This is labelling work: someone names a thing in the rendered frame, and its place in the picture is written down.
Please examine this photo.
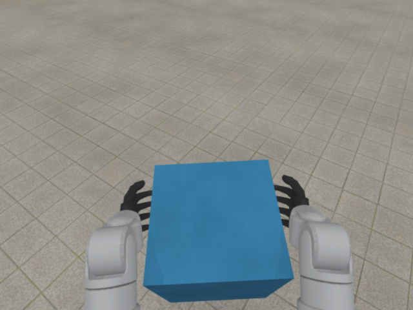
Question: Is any right robot forearm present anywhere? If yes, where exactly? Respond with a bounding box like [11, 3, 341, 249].
[289, 205, 357, 310]

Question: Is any carton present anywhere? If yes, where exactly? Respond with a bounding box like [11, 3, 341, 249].
[143, 160, 294, 303]

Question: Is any left robot hand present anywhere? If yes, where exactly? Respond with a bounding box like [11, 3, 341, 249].
[120, 180, 152, 231]

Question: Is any left robot forearm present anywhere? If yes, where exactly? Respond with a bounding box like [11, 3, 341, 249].
[84, 210, 144, 310]

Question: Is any right robot hand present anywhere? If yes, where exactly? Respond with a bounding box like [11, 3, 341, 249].
[274, 175, 309, 228]

